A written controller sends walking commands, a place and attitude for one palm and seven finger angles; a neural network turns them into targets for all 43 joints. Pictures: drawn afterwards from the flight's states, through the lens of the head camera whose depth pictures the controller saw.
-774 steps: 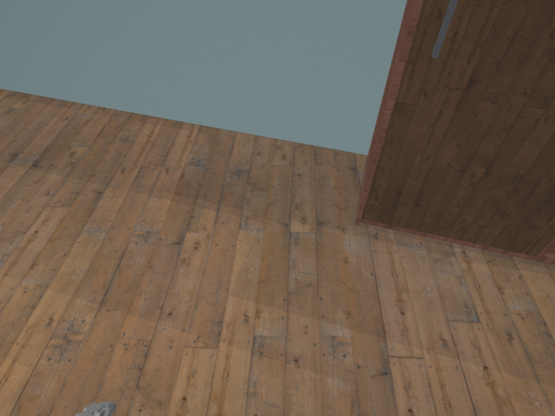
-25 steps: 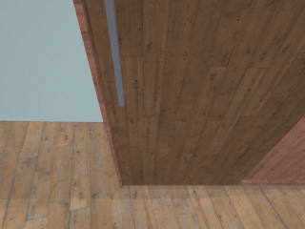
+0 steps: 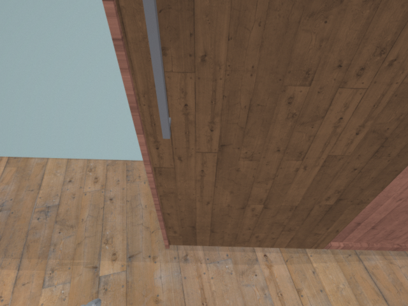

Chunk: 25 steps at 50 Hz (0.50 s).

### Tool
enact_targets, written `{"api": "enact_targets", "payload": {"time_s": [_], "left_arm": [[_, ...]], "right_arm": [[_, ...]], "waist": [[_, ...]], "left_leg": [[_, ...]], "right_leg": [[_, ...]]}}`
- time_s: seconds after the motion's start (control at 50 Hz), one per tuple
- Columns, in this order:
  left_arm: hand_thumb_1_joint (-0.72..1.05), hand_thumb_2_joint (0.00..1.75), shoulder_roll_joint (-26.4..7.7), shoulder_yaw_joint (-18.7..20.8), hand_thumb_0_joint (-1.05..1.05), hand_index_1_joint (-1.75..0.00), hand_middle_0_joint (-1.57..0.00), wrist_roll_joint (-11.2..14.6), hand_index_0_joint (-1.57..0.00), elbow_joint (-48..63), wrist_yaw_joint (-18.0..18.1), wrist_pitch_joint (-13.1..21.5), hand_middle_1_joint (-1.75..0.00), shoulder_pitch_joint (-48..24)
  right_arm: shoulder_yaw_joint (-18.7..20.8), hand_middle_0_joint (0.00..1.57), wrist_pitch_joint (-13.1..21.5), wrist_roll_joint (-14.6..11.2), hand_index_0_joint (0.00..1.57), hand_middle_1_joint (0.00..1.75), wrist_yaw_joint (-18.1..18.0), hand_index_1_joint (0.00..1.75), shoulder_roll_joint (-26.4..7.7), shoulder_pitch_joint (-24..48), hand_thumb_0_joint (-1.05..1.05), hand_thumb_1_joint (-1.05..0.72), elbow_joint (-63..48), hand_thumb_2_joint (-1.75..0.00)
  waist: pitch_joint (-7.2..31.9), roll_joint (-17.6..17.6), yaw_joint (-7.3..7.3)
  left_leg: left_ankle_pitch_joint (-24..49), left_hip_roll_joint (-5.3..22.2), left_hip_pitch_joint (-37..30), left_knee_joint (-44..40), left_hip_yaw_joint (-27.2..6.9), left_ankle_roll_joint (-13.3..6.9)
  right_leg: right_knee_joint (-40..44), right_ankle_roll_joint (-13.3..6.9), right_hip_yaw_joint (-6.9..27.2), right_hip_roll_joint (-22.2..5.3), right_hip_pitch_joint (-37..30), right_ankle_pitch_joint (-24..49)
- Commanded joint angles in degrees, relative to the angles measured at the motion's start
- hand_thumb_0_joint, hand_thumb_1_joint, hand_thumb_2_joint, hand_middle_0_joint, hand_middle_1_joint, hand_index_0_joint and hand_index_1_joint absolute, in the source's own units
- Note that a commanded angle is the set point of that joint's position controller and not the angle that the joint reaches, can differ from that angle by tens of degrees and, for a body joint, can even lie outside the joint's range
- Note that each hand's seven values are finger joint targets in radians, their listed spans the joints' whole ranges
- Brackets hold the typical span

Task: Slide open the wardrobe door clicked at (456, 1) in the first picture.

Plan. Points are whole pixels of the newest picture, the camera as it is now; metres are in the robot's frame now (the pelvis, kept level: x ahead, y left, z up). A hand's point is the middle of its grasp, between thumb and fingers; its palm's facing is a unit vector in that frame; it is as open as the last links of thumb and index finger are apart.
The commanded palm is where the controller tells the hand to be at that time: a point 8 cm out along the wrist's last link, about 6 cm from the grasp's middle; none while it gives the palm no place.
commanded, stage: raise the hand with hooked fingers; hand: left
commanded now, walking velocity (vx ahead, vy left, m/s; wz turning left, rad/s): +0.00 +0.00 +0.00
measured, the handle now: (160, 69) +0.48 +0.13 +0.23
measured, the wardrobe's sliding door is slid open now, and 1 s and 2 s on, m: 0.00 0.00 0.00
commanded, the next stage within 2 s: move the hooked fingers beside the handle in 2.00 s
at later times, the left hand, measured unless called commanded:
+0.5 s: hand (92, 283) +0.14 +0.19 +0.06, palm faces +0.24 -0.96 -0.10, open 9.7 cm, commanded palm +0.14 +0.24 +0.05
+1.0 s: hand (77, 213) +0.23 +0.23 +0.11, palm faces +0.08 -0.99 -0.07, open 12.6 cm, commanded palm +0.19 +0.28 +0.15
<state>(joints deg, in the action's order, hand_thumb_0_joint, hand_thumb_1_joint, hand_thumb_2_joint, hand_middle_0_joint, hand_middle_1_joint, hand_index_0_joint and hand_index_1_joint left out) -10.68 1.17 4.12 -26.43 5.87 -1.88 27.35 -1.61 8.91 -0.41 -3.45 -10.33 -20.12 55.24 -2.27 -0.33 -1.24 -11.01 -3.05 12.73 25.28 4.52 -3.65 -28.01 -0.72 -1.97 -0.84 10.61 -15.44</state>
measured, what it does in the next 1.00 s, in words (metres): stands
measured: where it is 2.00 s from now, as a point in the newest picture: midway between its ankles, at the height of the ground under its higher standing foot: outside the picture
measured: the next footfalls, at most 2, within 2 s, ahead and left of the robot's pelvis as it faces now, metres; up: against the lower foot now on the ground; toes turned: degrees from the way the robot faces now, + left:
none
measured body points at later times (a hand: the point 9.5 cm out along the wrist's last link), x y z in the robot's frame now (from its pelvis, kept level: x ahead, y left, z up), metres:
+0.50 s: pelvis -0.01 -0.05 -0.05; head -0.01 -0.05 +0.40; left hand +0.12 +0.24 +0.07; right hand +0.23 -0.25 -0.09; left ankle +0.03 +0.07 -0.74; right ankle +0.00 -0.12 -0.74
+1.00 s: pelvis +0.00 -0.02 -0.01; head -0.01 -0.03 +0.44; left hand +0.22 +0.28 +0.12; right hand +0.19 -0.28 -0.07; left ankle +0.03 +0.07 -0.74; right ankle +0.00 -0.12 -0.74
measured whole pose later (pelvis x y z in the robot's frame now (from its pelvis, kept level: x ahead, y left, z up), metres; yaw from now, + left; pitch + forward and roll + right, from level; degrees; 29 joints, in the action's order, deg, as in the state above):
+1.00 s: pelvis +0.00 -0.02 -0.01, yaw +1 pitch -1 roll -1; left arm -21.0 20.9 20.9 4.9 -20.1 -0.7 12.3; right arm -0.9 17.9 -4.0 -6.4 -17.5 -14.2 37.6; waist 1.9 2.0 -2.9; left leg -17.1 -0.3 19.2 37.2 2.1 -2.2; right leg -35.2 -2.2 -4.1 1.8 14.5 -19.8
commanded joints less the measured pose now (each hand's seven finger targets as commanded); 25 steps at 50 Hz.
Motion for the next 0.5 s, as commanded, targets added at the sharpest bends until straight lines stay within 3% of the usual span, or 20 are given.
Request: {"api": "enact_targets", "payload": {"time_s": [0.0, 0.02, 0.04, 0.08, 0.1, 0.12, 0.14, 0.16, 0.18, 0.2, 0.22, 0.26, 0.28, 0.3, 0.32, 0.36, 0.4, 0.44, 0.48], "left_arm": [[0.76, 0.84, 4.2, -6.7, 0.00, -0.39, -0.21, 5.0, -0.21, 35.2, 0.0, 7.9, -0.39, -7.7], [0.74, 0.83, 0.9, -4.0, 0.00, -0.40, -0.21, 5.5, -0.21, 35.8, -0.7, 10.9, -0.40, -10.5], [0.71, 0.82, 0.4, -1.7, 0.00, -0.42, -0.21, 5.6, -0.21, 32.8, -1.9, 13.6, -0.42, -7.7], [0.67, 0.80, 2.8, 1.1, 0.00, -0.45, -0.22, 7.8, -0.22, 21.8, -7.0, 19.9, -0.45, 4.1], [0.64, 0.79, 1.9, 4.0, 0.00, -0.47, -0.22, 9.1, -0.22, 16.1, -10.8, 23.3, -0.47, 11.7], [0.62, 0.78, 1.7, 4.9, 0.00, -0.48, -0.22, 11.1, -0.22, 17.4, -15.2, 27.2, -0.48, 13.0], [0.60, 0.77, -1.5, 7.5, 0.00, -0.50, -0.22, 12.2, -0.22, 18.0, -19.6, 30.3, -0.50, 12.4], [0.57, 0.76, -4.8, 11.0, 0.00, -0.51, -0.22, 11.8, -0.22, 17.3, -21.7, 30.5, -0.51, 13.9], [0.55, 0.75, -6.9, 12.5, 0.00, -0.53, -0.22, 11.4, -0.22, 19.1, -22.7, 28.6, -0.53, 14.2], [0.53, 0.74, -11.7, 17.5, 0.00, -0.54, -0.23, 11.0, -0.23, 22.0, -22.3, 26.3, -0.54, 13.6], [0.50, 0.73, -10.6, 15.3, 0.00, -0.55, -0.23, 11.4, -0.23, 30.3, -22.2, 24.2, -0.55, 10.3], [0.46, 0.71, -11.4, 16.6, 0.00, -0.58, -0.23, 12.8, -0.23, 42.8, -19.6, 22.8, -0.58, 2.7], [0.43, 0.70, -12.2, 17.6, 0.00, -0.60, -0.23, 13.1, -0.23, 48.6, -17.7, 23.8, -0.60, -2.0], [0.41, 0.69, -13.5, 18.2, 0.00, -0.62, -0.24, 13.2, -0.24, 54.1, -15.5, 25.7, -0.62, -7.1], [0.39, 0.68, -12.9, 17.0, 0.00, -0.63, -0.24, 13.0, -0.24, 59.3, -14.2, 28.0, -0.63, -8.7], [0.34, 0.66, -10.9, 12.9, 0.00, -0.66, -0.24, 12.4, -0.24, 59.0, -14.1, 32.1, -0.66, -11.0], [0.29, 0.64, -9.7, 9.4, 0.00, -0.69, -0.24, 13.2, -0.24, 55.8, -17.4, 34.4, -0.69, -14.6], [0.25, 0.62, -11.6, 9.1, 0.00, -0.72, -0.25, 14.5, -0.25, 48.7, -22.3, 32.8, -0.72, -15.5], [0.20, 0.60, -13.7, 10.6, 0.00, -0.75, -0.25, 15.1, -0.25, 40.4, -26.9, 27.2, -0.75, -14.5]], "right_arm": [[1.3, 0.20, 11.1, -2.6, 0.20, 0.30, -0.9, 0.30, -10.2, 9.1, 0.00, -0.90, -17.7, -0.90], [1.9, 0.20, 11.9, -1.7, 0.20, 0.30, -0.3, 0.30, -12.1, 9.9, 0.00, -0.90, -18.8, -0.90], [2.9, 0.20, 12.1, -0.5, 0.20, 0.30, 0.3, 0.30, -12.0, 9.7, 0.00, -0.90, -19.5, -0.90], [4.0, 0.20, 11.3, 0.0, 0.20, 0.30, 1.7, 0.30, -12.0, 11.4, 0.00, -0.90, -21.2, -0.90], [4.6, 0.20, 10.5, -0.2, 0.20, 0.30, 2.8, 0.30, -12.0, 11.1, 0.00, -0.90, -22.1, -0.90], [4.7, 0.20, 9.9, 0.2, 0.20, 0.30, 3.7, 0.30, -11.9, 12.3, 0.00, -0.90, -23.7, -0.90], [5.4, 0.20, 9.4, 0.6, 0.20, 0.30, 4.4, 0.30, -13.0, 13.8, 0.00, -0.90, -25.9, -0.90], [5.7, 0.20, 8.8, 0.3, 0.20, 0.30, 4.6, 0.30, -13.1, 14.6, 0.00, -0.90, -28.5, -0.90], [5.6, 0.20, 8.0, -0.2, 0.20, 0.30, 4.5, 0.30, -12.9, 16.0, 0.00, -0.90, -30.9, -0.90], [6.0, 0.20, 6.4, -0.5, 0.20, 0.30, 4.5, 0.30, -12.8, 15.8, 0.00, -0.90, -31.9, -0.90], [5.2, 0.20, 5.4, -0.5, 0.20, 0.30, 4.2, 0.30, -12.6, 17.3, 0.00, -0.90, -35.2, -0.90], [4.8, 0.20, 4.4, -0.8, 0.20, 0.30, 3.0, 0.30, -11.0, 16.7, 0.00, -0.90, -37.4, -0.90], [4.7, 0.20, 4.5, -0.7, 0.20, 0.30, 2.7, 0.30, -10.1, 15.1, 0.00, -0.90, -37.1, -0.90], [4.5, 0.20, 4.7, -0.1, 0.20, 0.30, 2.4, 0.30, -10.0, 12.8, 0.00, -0.90, -35.9, -0.90], [4.4, 0.20, 5.2, -0.1, 0.20, 0.30, 2.1, 0.30, -9.7, 12.0, 0.00, -0.90, -35.7, -0.90], [3.5, 0.20, 6.4, -0.2, 0.20, 0.30, 1.5, 0.30, -9.9, 10.3, 0.00, -0.90, -32.7, -0.90], [2.4, 0.20, 8.1, -0.6, 0.20, 0.30, 0.7, 0.30, -11.2, 10.8, 0.00, -0.90, -30.6, -0.90], [1.9, 0.20, 9.6, -1.4, 0.20, 0.30, -0.6, 0.30, -11.9, 10.9, 0.00, -0.90, -28.6, -0.90], [1.9, 0.20, 10.0, -2.3, 0.20, 0.30, -1.9, 0.30, -12.3, 10.9, 0.00, -0.90, -27.9, -0.90]], "waist": [[0.8, -0.6, 3.53], [-0.4, -4.4, 4.34], [-0.3, -7.7, 3.81], [-2.3, -14.8, 0.72], [-1.6, -13.0, -1.58], [0.1, -11.6, -2.37], [1.3, -9.0, -2.15], [3.7, -7.6, -3.40], [6.0, -5.6, -4.42], [8.9, -2.0, -5.96], [11.5, 0.5, -5.78], [15.7, 7.4, -4.50], [17.0, 10.6, -3.23], [16.9, 9.2, -1.37], [18.0, 11.9, -0.47], [13.6, 11.3, 2.59], [10.1, 7.8, 4.84], [6.9, 4.0, 5.79], [5.4, -2.2, 5.30]], "left_leg": [[-12.3, 6.5, 1.2, -5.3, -10.3, 3.5], [-14.7, 5.2, 3.6, -2.7, -10.8, 2.8], [-14.7, 4.5, 5.8, 0.0, -11.0, 3.1], [-13.7, 4.2, 13.5, 5.6, -9.7, 3.8], [-10.8, 3.4, 15.4, 8.0, -8.0, 4.4], [-8.2, 3.0, 16.7, 11.2, -6.8, 4.8], [-7.3, 2.6, 17.7, 14.0, -5.9, 5.1], [-6.7, 2.0, 19.4, 15.3, -4.9, 4.5], [-6.3, 1.4, 20.4, 16.0, -3.7, 3.8], [-5.3, 1.2, 20.4, 16.0, -3.2, 3.7], [-5.7, 0.9, 19.7, 16.0, -2.6, 3.2], [-5.5, 1.6, 16.7, 16.4, -3.0, 2.6], [-4.6, 2.1, 14.4, 17.0, -3.7, 2.3], [-4.5, 2.7, 14.1, 17.9, -4.9, 2.1], [-3.1, 3.1, 11.8, 18.6, -5.6, 1.7], [-3.6, 3.3, 11.3, 19.9, -6.7, 1.4], [-5.5, 3.7, 12.3, 21.1, -7.5, 0.8], [-8.5, 3.7, 14.8, 21.1, -7.6, 0.8], [-10.6, 3.4, 17.6, 20.3, -7.3, 0.8]], "right_leg": [[0.2, -1.1, -2.7, 0.4, 9.3, -3.4], [1.4, -0.8, -2.4, 0.5, 11.8, -6.4], [0.3, -0.8, -2.9, 1.0, 14.5, -8.3], [-4.1, -0.9, -4.4, 1.7, 20.1, -11.3], [-5.8, -1.6, -4.2, 1.8, 20.2, -10.5], [-8.5, -2.1, -3.8, 1.4, 21.2, -8.8], [-10.7, -2.6, -3.2, 1.2, 21.7, -7.4], [-12.5, -2.8, -2.7, 0.9, 20.5, -5.3], [-13.3, -2.5, -1.8, 0.7, 19.1, -3.4], [-13.9, -2.5, -1.0, 0.6, 17.0, -2.0], [-14.3, -2.2, -0.5, 0.4, 16.2, -2.3], [-14.3, -2.1, 0.3, 0.9, 16.0, -2.1], [-13.8, -2.1, 0.9, 1.2, 16.8, -1.4], [-13.7, -1.8, 1.4, 1.6, 18.2, -1.8], [-13.4, -2.1, 1.9, 1.8, 18.5, -0.7], [-12.6, -1.9, 1.9, 2.2, 22.3, -1.2], [-11.1, -1.3, 2.8, 2.1, 23.7, -3.1], [-8.0, -0.3, 4.6, 1.4, 22.3, -6.3], [-3.4, 0.8, 7.6, 0.4, 20.2, -11.0]]}}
